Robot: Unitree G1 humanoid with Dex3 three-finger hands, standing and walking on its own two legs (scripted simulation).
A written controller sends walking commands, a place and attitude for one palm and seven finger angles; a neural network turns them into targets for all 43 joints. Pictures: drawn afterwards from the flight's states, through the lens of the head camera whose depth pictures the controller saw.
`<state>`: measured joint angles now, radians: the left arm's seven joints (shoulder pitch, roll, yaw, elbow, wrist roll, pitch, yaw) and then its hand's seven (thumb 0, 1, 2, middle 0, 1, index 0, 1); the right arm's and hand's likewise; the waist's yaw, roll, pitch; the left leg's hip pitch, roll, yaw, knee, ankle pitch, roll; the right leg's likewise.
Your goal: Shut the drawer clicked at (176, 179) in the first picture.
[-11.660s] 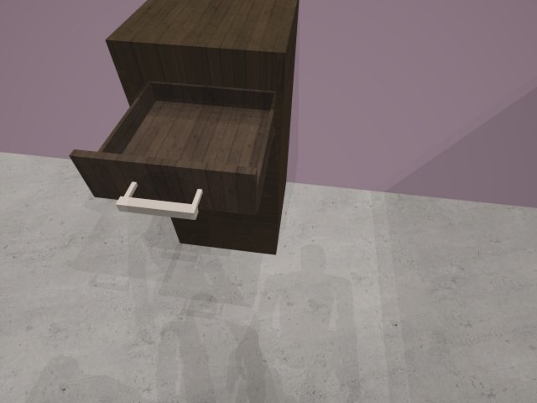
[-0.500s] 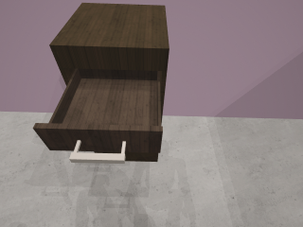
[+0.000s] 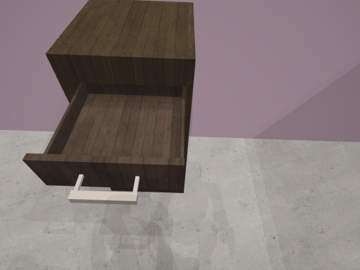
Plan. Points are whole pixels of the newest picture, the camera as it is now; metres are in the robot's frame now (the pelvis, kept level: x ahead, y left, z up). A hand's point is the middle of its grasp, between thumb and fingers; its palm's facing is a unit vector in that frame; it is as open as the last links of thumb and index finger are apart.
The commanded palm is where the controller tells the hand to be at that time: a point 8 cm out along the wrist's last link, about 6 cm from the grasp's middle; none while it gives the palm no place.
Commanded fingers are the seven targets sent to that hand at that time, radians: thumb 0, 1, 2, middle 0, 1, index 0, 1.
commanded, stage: come to a stop and stand still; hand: left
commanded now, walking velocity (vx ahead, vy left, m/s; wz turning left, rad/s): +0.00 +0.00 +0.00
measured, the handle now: (106, 188) +0.31 +0.21 -0.04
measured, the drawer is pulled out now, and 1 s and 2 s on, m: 0.30 0.30 0.30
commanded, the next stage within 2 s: look again from close up in 0.64 s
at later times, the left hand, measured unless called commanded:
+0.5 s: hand out of the picture -0.07 +0.16 -0.17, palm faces +0.03 -0.98 -0.17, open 7.3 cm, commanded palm none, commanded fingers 0.00 0.90 0.90 -0.20 -0.30 -0.20 -0.30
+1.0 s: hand out of the picture -0.03 +0.17 -0.18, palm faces +0.04 -0.97 -0.22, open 7.4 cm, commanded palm none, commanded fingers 0.00 0.90 0.90 -0.20 -0.30 -0.20 -0.30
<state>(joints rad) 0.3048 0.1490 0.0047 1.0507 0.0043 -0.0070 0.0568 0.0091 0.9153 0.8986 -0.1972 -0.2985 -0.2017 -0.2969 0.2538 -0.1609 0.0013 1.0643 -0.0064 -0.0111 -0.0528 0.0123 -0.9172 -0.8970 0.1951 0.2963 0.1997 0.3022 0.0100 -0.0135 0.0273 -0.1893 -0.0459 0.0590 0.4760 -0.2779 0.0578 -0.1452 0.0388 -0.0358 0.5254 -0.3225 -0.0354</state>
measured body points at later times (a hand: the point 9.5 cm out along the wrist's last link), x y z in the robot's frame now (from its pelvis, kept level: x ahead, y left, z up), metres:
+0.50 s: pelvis -0.05 -0.01 +0.00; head -0.05 -0.01 +0.45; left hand -0.07 +0.21 -0.16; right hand -0.06 -0.23 -0.16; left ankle -0.03 +0.08 -0.74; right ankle -0.07 -0.08 -0.74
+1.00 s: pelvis -0.04 -0.01 -0.01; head -0.03 -0.02 +0.44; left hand -0.04 +0.22 -0.16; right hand -0.01 -0.24 -0.16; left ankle -0.03 +0.08 -0.74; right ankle -0.07 -0.08 -0.74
